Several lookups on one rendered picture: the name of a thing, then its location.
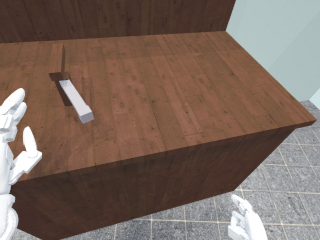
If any robot right hand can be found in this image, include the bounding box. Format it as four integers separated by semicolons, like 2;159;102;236
228;194;268;240

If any counter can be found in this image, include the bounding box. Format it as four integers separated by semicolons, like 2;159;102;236
0;0;317;240

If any left robot forearm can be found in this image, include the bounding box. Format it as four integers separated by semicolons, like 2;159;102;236
0;194;19;240

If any robot left hand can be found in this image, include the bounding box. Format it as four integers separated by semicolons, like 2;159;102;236
0;88;42;195

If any tap lever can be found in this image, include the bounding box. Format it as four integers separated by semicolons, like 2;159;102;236
59;79;94;124

